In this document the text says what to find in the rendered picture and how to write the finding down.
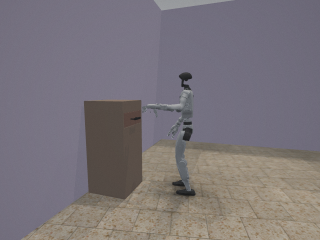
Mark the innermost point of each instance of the robot left upper arm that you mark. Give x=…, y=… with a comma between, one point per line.
x=184, y=97

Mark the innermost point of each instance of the left robot forearm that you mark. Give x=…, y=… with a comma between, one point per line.
x=167, y=107

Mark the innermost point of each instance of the right robot thigh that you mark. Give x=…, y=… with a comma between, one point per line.
x=183, y=156

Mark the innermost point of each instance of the robot right hand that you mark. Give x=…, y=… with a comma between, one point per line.
x=175, y=130

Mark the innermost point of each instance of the humanoid robot torso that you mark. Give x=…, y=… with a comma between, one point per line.
x=187, y=112

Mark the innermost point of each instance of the drawer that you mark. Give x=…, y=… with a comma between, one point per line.
x=129, y=118

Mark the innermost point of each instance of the robot left hand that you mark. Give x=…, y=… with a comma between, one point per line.
x=150, y=106

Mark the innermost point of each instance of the right robot forearm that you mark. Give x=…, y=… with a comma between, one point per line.
x=180, y=120

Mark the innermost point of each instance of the cabinet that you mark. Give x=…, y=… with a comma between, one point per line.
x=114, y=153

